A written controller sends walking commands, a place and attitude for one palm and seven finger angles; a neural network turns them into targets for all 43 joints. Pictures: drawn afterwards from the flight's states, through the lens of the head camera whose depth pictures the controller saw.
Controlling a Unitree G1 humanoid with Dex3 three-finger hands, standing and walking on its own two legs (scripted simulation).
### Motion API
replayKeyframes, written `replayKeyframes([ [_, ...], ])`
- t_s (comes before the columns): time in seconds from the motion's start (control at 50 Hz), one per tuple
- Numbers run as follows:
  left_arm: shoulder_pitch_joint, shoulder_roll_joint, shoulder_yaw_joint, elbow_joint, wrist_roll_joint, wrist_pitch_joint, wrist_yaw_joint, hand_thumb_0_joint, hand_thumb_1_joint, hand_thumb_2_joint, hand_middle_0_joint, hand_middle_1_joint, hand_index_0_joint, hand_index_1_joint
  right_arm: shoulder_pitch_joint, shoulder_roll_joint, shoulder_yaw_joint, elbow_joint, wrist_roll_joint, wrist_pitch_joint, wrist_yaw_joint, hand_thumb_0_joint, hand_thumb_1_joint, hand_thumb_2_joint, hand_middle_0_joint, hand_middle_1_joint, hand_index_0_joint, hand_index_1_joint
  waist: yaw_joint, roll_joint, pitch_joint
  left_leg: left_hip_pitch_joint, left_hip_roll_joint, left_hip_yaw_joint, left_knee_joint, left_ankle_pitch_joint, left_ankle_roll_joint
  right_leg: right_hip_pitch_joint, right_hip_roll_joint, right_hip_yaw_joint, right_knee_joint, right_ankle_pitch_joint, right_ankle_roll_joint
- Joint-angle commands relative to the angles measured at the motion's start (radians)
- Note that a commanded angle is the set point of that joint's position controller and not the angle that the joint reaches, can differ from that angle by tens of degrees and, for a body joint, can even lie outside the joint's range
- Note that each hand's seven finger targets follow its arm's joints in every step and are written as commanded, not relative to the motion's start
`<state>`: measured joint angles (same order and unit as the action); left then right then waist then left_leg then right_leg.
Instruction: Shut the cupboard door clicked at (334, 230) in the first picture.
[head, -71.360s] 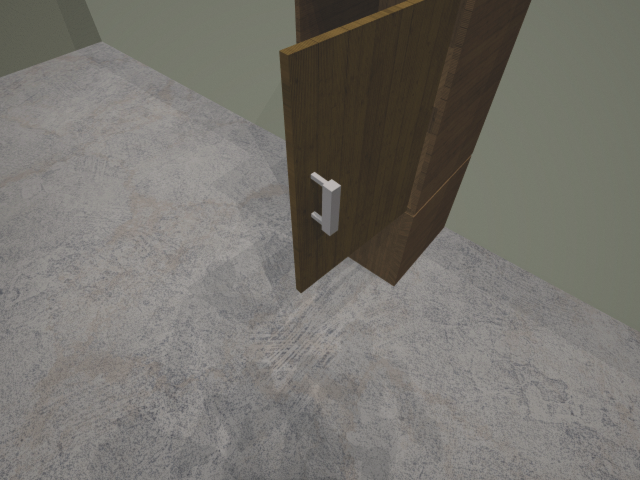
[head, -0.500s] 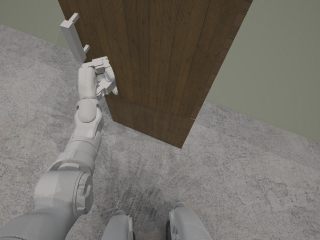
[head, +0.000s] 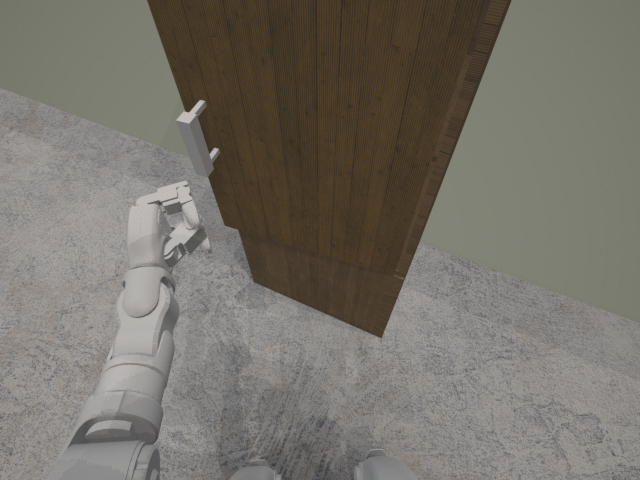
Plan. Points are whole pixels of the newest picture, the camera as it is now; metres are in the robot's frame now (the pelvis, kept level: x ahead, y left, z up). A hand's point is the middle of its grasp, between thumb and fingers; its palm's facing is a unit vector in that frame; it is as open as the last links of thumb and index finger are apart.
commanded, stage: draw the hand back to the body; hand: left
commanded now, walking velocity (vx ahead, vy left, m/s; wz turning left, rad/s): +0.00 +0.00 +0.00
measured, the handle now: (202, 138) +0.65 +0.19 +0.01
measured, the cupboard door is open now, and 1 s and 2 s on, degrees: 6 6 6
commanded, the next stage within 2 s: step back with the hand held close in 1.24 s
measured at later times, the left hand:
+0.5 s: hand (65, 291) +0.29 +0.23 +0.15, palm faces +0.26 -0.93 -0.26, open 3.6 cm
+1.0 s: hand out of the picture +0.20 +0.29 +0.22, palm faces +0.52 -0.74 -0.42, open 7.0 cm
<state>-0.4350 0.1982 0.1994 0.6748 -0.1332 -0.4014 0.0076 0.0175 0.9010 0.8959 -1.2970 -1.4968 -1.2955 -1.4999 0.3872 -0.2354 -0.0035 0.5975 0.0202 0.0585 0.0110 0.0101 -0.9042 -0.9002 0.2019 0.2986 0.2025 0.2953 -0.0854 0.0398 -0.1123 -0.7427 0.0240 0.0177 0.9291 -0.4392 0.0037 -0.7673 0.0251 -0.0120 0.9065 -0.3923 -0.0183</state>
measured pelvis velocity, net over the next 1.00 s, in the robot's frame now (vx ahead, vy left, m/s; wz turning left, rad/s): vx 0.03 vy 0.01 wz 0.04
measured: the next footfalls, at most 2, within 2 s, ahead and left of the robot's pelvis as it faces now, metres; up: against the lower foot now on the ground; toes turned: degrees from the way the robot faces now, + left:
none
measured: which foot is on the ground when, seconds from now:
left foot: down 0.00-1.00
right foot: down 0.00-1.00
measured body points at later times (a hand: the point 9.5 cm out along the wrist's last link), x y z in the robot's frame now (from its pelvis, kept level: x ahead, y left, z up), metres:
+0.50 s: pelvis +0.03 +0.01 +0.05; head +0.02 +0.00 +0.50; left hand +0.27 +0.28 +0.17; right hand +0.24 -0.19 -0.02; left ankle +0.01 +0.12 -0.69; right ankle +0.03 -0.11 -0.69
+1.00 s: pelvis +0.03 +0.01 +0.06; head +0.01 -0.02 +0.50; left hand +0.17 +0.33 +0.25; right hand +0.22 -0.20 -0.04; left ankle +0.01 +0.12 -0.69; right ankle +0.03 -0.11 -0.69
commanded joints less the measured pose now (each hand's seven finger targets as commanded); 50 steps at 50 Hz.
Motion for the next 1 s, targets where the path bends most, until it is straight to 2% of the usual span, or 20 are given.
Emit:
replayKeyframes([
  [0.0,-0.25,0.147,-0.017,-0.334,-0.029,-0.052,-0.058,0.0,0.9,0.9,-1.3,-1.5,-1.3,-1.5,-0.047,-0.136,-0.047,-0.131,0.011,-0.077,-0.029,0.0,-0.9,-0.9,0.2,0.3,0.2,0.3,0.022,-0.004,-0.301,0.188,-0.034,0.011,-0.18,0.151,0.025,0.322,0.0,0.008,-0.185,0.224,0.005],
  [0.02,-0.213,0.14,-0.034,-0.38,-0.035,-0.045,-0.073,0.0,0.9,0.9,-1.3,-1.5,-1.3,-1.5,-0.055,-0.135,-0.045,-0.141,0.017,-0.084,-0.031,0.0,-0.9,-0.9,0.2,0.3,0.2,0.3,0.025,0.036,-0.302,0.226,-0.035,0.008,-0.191,0.177,0.025,0.33,0.001,0.002,-0.187,0.243,-0.001],
  [0.1,-0.058,0.123,-0.043,-0.454,-0.075,0.03,-0.113,0.0,0.9,0.9,-1.217,-1.41,-1.217,-1.41,-0.117,-0.134,-0.035,-0.167,0.03,-0.103,-0.034,0.0,-0.9,-0.9,0.2,0.3,0.2,0.3,0.05,-0.014,-0.224,0.266,-0.029,-0.006,-0.246,0.184,0.021,0.35,-0.003,-0.02,-0.22,0.233,-0.001],
  [0.14,-0.014,0.137,-0.034,-0.521,-0.085,0.062,-0.12,0.0,0.9,0.9,-1.163,-1.35,-1.163,-1.35,-0.144,-0.133,-0.028,-0.183,0.035,-0.113,-0.04,0.0,-0.9,-0.9,0.2,0.3,0.2,0.3,0.063,0.004,-0.2,0.289,-0.028,-0.015,-0.27,0.196,0.019,0.367,-0.005,-0.027,-0.227,0.235,-0.003],
  [0.16,-0.006,0.207,-0.087,-0.592,0.026,0.098,-0.054,0.0,0.9,0.9,-1.135,-1.32,-1.135,-1.32,-0.188,-0.114,-0.037,-0.195,0.032,-0.084,-0.059,0.0,-0.9,-0.9,0.2,0.3,0.2,0.3,0.071,-0.033,-0.229,0.351,-0.034,-0.014,-0.318,0.201,0.021,0.427,-0.027,0.02,-0.28,0.216,-0.007],
  [0.18,0.023,0.197,-0.072,-0.634,0.031,0.131,-0.016,0.0,0.9,0.9,-1.107,-1.29,-1.107,-1.29,-0.204,-0.106,-0.033,-0.21,0.031,-0.075,-0.073,0.0,-0.9,-0.9,0.2,0.3,0.2,0.3,0.064,-0.046,-0.193,0.362,-0.031,-0.012,-0.336,0.208,0.024,0.444,-0.031,0.015,-0.305,0.221,-0.004],
  [0.22,0.087,0.213,-0.069,-0.711,0.047,0.178,0.023,0.0,0.9,0.9,-1.053,-1.23,-1.053,-1.23,-0.229,-0.104,-0.021,-0.211,0.029,-0.068,-0.092,0.0,-0.9,-0.9,0.2,0.3,0.2,0.3,0.076,-0.003,-0.175,0.413,-0.027,-0.016,-0.37,0.232,0.026,0.487,-0.033,0.01,-0.338,0.235,-0.007],
  [0.24,0.129,0.22,-0.054,-0.712,0.052,0.2,0.039,0.0,0.9,0.9,-1.025,-1.2,-1.025,-1.2,-0.242,-0.098,-0.013,-0.207,0.028,-0.065,-0.1,0.0,-0.9,-0.9,0.2,0.3,0.2,0.3,0.082,-0.024,-0.135,0.423,-0.024,-0.015,-0.389,0.237,0.026,0.496,-0.033,0.005,-0.355,0.24,-0.004],
  [0.26,0.129,0.214,-0.059,-0.74,0.056,0.217,0.048,0.0,0.9,0.9,-0.997,-1.17,-0.997,-1.17,-0.252,-0.095,-0.007,-0.207,0.026,-0.064,-0.105,0.0,-0.9,-0.9,0.2,0.3,0.2,0.3,0.079,-0.041,-0.117,0.446,-0.024,-0.017,-0.405,0.252,0.027,0.508,-0.032,-0.001,-0.368,0.255,-0.004],
  [0.32,0.2,0.234,-0.036,-0.822,0.062,0.253,0.066,0.0,0.9,0.9,-0.915,-1.08,-0.915,-1.08,-0.271,-0.091,0.004,-0.201,0.021,-0.073,-0.116,0.0,-0.9,-0.9,0.2,0.3,0.2,0.3,0.09,-0.018,-0.107,0.514,-0.02,-0.019,-0.449,0.309,0.025,0.57,-0.032,-0.005,-0.413,0.299,-0.006],
  [0.36,0.249,0.218,-0.037,-0.854,0.063,0.275,0.072,0.0,0.9,0.9,-0.86,-1.02,-0.86,-1.02,-0.285,-0.083,0.014,-0.198,0.017,-0.081,-0.116,0.0,-0.9,-0.9,0.2,0.3,0.2,0.3,0.094,0.006,-0.061,0.545,-0.018,-0.02,-0.484,0.317,0.02,0.584,-0.032,-0.014,-0.44,0.299,-0.005],
  [0.48,0.421,0.217,-0.009,-1.0,0.071,0.304,0.078,0.0,0.9,0.9,-0.695,-0.84,-0.695,-0.84,-0.298,-0.079,0.024,-0.187,0.001,-0.116,-0.102,0.0,-0.9,-0.9,0.2,0.3,0.2,0.3,0.111,0.031,-0.029,0.62,-0.009,-0.023,-0.54,0.44,0.008,0.651,-0.03,-0.031,-0.488,0.376,-0.005],
  [0.52,0.5,0.25,0.038,-1.024,0.072,0.31,0.081,0.0,0.9,0.9,-0.64,-0.78,-0.64,-0.78,-0.3,-0.084,0.021,-0.179,-0.004,-0.124,-0.099,0.0,-0.9,-0.9,0.2,0.3,0.2,0.3,0.119,0.0,-0.018,0.621,-0.005,-0.024,-0.547,0.479,0.008,0.675,-0.027,-0.03,-0.504,0.404,-0.004],
  [0.56,0.529,0.254,0.059,-1.088,0.072,0.312,0.082,0.0,0.9,0.9,-0.585,-0.72,-0.585,-0.72,-0.304,-0.081,0.022,-0.181,-0.007,-0.128,-0.094,0.0,-0.9,-0.9,0.2,0.3,0.2,0.3,0.125,0.028,-0.033,0.638,-0.005,-0.023,-0.552,0.521,0.003,0.698,-0.032,-0.032,-0.503,0.426,-0.002],
  [0.62,0.601,0.303,0.132,-1.14,0.071,0.31,0.09,0.0,0.9,0.9,-0.502,-0.63,-0.502,-0.63,-0.31,-0.083,0.016,-0.172,-0.013,-0.141,-0.092,0.0,-0.9,-0.9,0.2,0.3,0.2,0.3,0.136,0.015,-0.034,0.636,-0.006,-0.02,-0.553,0.521,0.004,0.718,-0.032,-0.031,-0.516,0.433,0.0],
  [0.66,0.632,0.297,0.144,-1.185,0.069,0.308,0.092,0.0,0.9,0.9,-0.447,-0.57,-0.447,-0.57,-0.315,-0.076,0.016,-0.17,-0.012,-0.146,-0.091,0.0,-0.9,-0.9,0.2,0.3,0.2,0.3,0.137,0.04,-0.03,0.643,-0.008,-0.017,-0.554,0.537,0.003,0.72,-0.036,-0.031,-0.515,0.44,0.002],
  [0.84,0.831,0.381,0.312,-1.301,0.06,0.276,0.108,0.0,0.9,0.9,-0.2,-0.3,-0.2,-0.3,-0.311,-0.078,-0.005,-0.151,-0.008,-0.188,-0.087,0.0,-0.9,-0.9,0.2,0.3,0.2,0.3,0.16,0.045,-0.01,0.621,-0.005,-0.012,-0.552,0.518,0.001,0.722,-0.039,-0.032,-0.513,0.411,0.005],
  [0.88,0.831,0.31,0.246,-1.229,0.061,0.281,0.101,0.0,0.9,0.9,-0.2,-0.3,-0.2,-0.3,-0.309,-0.081,-0.005,-0.14,-0.007,-0.19,-0.087,0.0,-0.9,-0.9,0.2,0.3,0.2,0.3,0.144,-0.003,0.081,0.598,-0.003,-0.007,-0.562,0.451,0.006,0.661,-0.037,-0.035,-0.528,0.357,0.01],
  [0.92,0.806,0.298,0.228,-1.192,0.063,0.284,0.1,0.0,0.9,0.9,-0.2,-0.3,-0.2,-0.3,-0.309,-0.093,-0.012,-0.132,-0.007,-0.192,-0.092,0.0,-0.9,-0.9,0.2,0.3,0.2,0.3,0.137,-0.027,0.124,0.594,-0.001,-0.01,-0.572,0.387,0.014,0.628,-0.036,-0.03,-0.55,0.295,0.012],
  [0.98,0.768,0.324,0.244,-1.206,0.064,0.272,0.107,0.0,0.9,0.9,-0.2,-0.3,-0.2,-0.3,-0.313,-0.094,-0.015,-0.133,-0.007,-0.197,-0.101,0.0,-0.9,-0.9,0.2,0.3,0.2,0.3,0.141,-0.032,0.083,0.603,-0.01,-0.008,-0.573,0.332,0.025,0.638,-0.042,-0.02,-0.55,0.246,0.014],
])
